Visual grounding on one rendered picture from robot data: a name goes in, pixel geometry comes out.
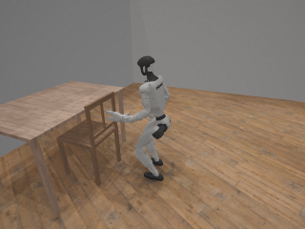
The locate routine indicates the chair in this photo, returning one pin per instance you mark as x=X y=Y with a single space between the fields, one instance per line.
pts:
x=89 y=134

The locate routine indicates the left robot hand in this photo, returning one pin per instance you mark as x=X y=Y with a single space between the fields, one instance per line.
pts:
x=116 y=116

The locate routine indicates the robot left foot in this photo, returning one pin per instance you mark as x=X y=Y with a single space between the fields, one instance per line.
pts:
x=151 y=176

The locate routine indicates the right robot hand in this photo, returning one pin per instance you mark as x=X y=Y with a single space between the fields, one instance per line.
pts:
x=151 y=117

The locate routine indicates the robot head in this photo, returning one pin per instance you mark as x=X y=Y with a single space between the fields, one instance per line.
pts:
x=147 y=61

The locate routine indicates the robot left upper arm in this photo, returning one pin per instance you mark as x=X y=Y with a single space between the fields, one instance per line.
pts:
x=144 y=91

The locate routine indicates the robot right upper arm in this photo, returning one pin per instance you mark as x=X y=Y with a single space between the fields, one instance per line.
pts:
x=166 y=92

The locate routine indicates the table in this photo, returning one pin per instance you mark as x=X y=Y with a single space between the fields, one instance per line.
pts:
x=31 y=117

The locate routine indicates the left robot forearm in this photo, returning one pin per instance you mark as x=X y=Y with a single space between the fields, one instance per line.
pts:
x=131 y=118

